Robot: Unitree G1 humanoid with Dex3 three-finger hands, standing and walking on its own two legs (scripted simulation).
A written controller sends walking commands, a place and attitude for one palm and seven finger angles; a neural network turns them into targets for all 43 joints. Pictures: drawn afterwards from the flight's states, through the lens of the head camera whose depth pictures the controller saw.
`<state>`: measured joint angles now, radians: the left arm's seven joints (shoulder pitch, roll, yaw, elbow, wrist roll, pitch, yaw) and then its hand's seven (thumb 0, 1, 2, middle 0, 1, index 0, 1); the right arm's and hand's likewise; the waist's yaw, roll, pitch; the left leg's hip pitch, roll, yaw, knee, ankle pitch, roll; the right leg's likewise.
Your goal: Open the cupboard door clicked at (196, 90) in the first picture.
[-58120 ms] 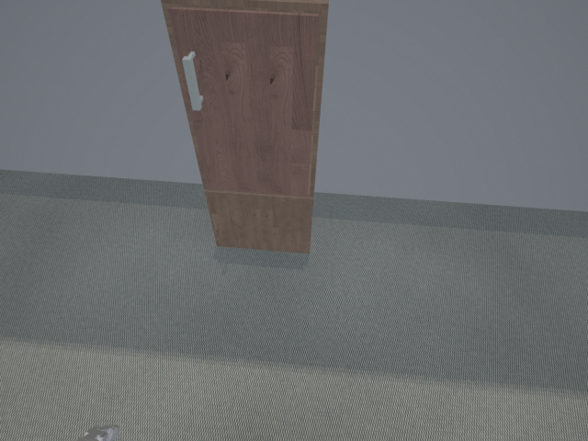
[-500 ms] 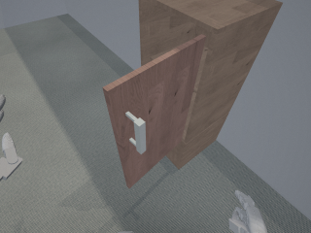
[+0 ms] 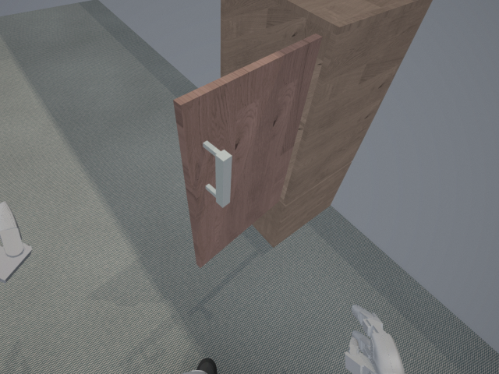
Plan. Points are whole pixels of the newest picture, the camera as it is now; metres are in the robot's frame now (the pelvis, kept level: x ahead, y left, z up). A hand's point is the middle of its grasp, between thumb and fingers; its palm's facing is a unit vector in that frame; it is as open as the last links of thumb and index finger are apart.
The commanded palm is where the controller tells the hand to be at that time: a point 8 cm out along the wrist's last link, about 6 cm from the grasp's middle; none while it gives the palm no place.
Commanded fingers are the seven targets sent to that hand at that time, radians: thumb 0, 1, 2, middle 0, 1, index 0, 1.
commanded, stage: stop stepping back and stand still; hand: left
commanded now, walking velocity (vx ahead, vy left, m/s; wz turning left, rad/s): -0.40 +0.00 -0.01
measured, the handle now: (216, 175) +0.46 +0.11 +0.02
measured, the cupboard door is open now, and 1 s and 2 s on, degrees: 97 97 97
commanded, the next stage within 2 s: let the arm hang, fingers relaxed in 0.92 s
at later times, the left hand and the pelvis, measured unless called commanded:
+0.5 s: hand out of the picture +0.10 +0.23 +0.16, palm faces +0.37 -0.81 -0.45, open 7.4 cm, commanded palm +0.04 +0.28 +0.18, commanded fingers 0.00 0.90 0.90 -0.20 -0.30 -0.20 -0.30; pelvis -0.11 -0.02 +0.00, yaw -1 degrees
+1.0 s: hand out of the picture +0.07 +0.23 +0.17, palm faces +0.39 -0.75 -0.53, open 7.4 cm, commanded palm none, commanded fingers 0.00 0.90 0.90 -0.20 -0.30 -0.20 -0.30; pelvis -0.14 -0.02 -0.01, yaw -1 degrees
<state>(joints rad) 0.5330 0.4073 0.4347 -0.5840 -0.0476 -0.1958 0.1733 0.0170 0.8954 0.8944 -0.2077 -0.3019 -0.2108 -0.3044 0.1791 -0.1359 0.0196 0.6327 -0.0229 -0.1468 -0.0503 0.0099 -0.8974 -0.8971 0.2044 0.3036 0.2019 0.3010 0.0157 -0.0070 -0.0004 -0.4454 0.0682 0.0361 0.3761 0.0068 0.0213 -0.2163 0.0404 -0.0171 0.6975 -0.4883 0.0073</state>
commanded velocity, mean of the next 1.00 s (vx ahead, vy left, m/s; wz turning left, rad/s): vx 0.12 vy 0.01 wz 0.00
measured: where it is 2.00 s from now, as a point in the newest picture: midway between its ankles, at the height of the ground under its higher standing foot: outside the picture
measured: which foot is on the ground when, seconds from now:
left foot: down 0.00-0.10, up 0.12-0.24, down 0.26-0.50, up 0.52-0.70, down 0.72-1.00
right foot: up 0.00-0.04, down 0.06-0.72, up 0.74-0.96, down 0.98-1.00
